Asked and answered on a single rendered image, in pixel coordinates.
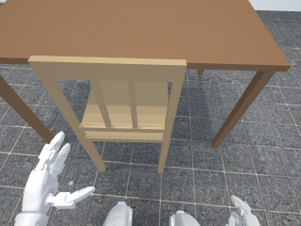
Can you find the robot right hand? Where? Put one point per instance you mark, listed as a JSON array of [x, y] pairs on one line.
[[247, 219]]

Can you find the robot left thigh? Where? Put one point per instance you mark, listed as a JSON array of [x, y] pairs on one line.
[[119, 215]]

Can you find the robot left forearm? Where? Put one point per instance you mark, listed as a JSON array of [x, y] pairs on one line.
[[31, 218]]

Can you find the robot right thigh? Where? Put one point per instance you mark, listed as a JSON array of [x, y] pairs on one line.
[[182, 219]]

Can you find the chair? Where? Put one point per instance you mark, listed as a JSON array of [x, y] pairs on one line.
[[128, 100]]

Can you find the robot thigh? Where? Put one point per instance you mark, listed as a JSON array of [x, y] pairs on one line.
[[119, 215], [182, 219]]

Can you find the robot left hand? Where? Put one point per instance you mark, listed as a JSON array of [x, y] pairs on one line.
[[43, 178]]

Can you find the table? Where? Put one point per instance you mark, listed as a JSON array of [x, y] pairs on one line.
[[224, 35]]

